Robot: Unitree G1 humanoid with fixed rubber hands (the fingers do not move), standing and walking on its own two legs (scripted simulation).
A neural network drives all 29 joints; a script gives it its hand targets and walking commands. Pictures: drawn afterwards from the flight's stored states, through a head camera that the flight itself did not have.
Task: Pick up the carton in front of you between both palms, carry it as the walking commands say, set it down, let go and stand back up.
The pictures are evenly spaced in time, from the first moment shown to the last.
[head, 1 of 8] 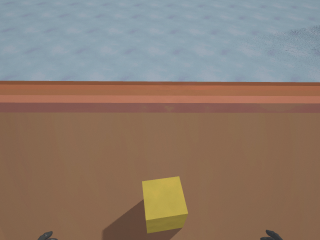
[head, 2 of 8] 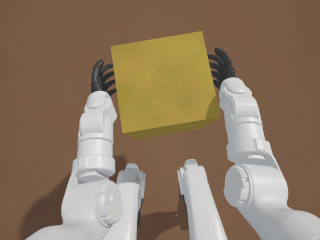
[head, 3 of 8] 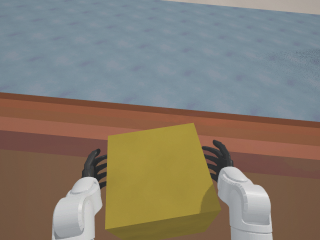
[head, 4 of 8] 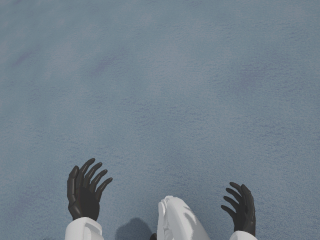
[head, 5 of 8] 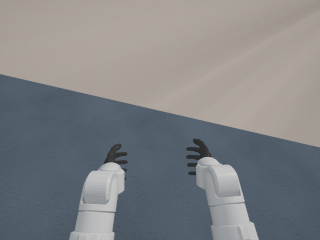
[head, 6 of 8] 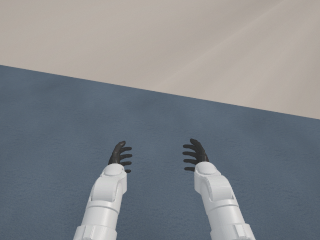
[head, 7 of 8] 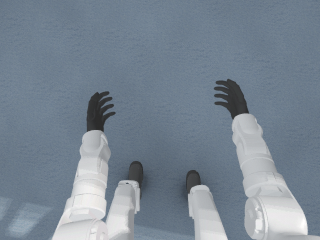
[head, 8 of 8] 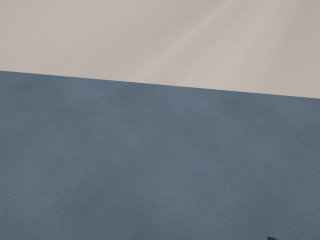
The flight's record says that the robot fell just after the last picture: no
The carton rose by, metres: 0.68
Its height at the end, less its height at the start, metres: -0.82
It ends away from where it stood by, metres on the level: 3.84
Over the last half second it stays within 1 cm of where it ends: yes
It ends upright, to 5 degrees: no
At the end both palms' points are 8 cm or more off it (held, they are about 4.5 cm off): yes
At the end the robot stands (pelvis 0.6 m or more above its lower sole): yes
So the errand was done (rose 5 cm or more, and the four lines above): no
